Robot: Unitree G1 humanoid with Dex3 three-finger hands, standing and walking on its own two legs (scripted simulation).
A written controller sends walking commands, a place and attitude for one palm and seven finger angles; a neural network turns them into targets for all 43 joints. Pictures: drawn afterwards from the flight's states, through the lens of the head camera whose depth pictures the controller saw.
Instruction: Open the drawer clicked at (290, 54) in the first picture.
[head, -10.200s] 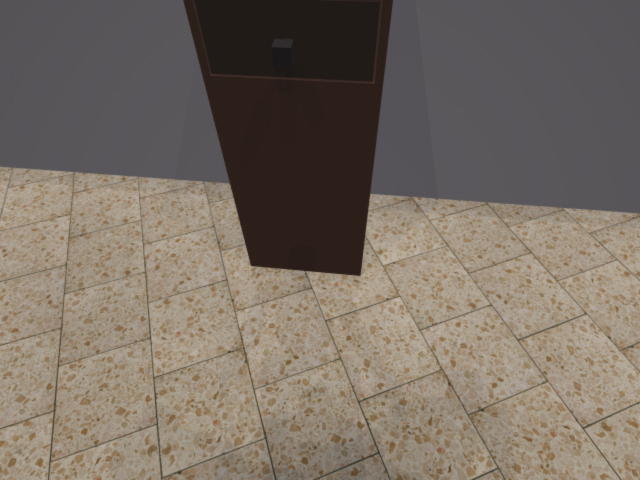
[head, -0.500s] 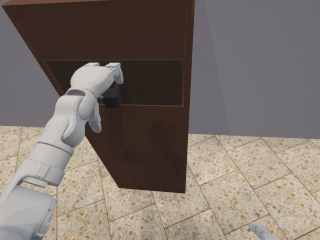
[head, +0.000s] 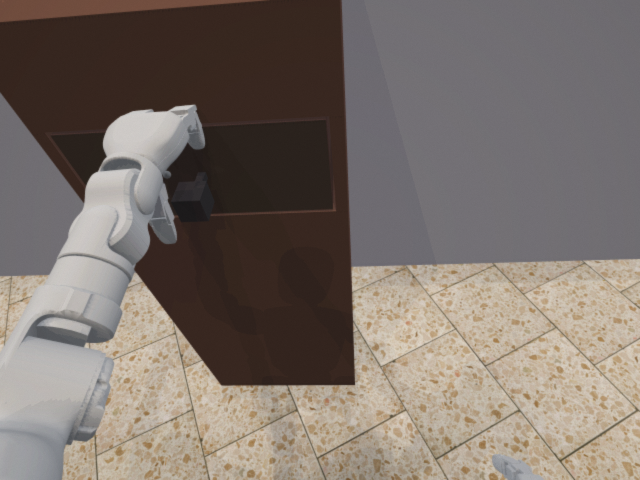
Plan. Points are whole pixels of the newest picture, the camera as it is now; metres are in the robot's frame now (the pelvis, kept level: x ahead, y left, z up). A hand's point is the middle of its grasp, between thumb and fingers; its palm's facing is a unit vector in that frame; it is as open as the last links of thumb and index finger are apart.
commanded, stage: move the hooked fingers above the handle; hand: left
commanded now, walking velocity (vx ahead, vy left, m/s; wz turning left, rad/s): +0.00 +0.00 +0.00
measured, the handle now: (197, 192) +0.48 +0.20 +0.11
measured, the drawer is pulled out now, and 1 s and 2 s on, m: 0.00 0.00 0.00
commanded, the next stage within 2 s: none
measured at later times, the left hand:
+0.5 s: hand (186, 164) +0.45 +0.18 +0.18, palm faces +0.07 -0.03 -1.00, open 13.6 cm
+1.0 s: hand (178, 175) +0.45 +0.20 +0.17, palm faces +0.03 -0.04 -1.00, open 13.8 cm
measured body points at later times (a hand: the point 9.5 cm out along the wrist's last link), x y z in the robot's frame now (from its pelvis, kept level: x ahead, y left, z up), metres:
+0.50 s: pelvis +0.00 +0.01 +0.00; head +0.02 -0.03 +0.45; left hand +0.44 +0.18 +0.24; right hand +0.12 -0.23 -0.14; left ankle -0.02 +0.12 -0.74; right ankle +0.00 -0.11 -0.74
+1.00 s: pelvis +0.00 +0.01 +0.00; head +0.03 -0.01 +0.45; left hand +0.44 +0.20 +0.22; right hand +0.11 -0.25 -0.13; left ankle -0.02 +0.12 -0.74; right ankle +0.00 -0.11 -0.74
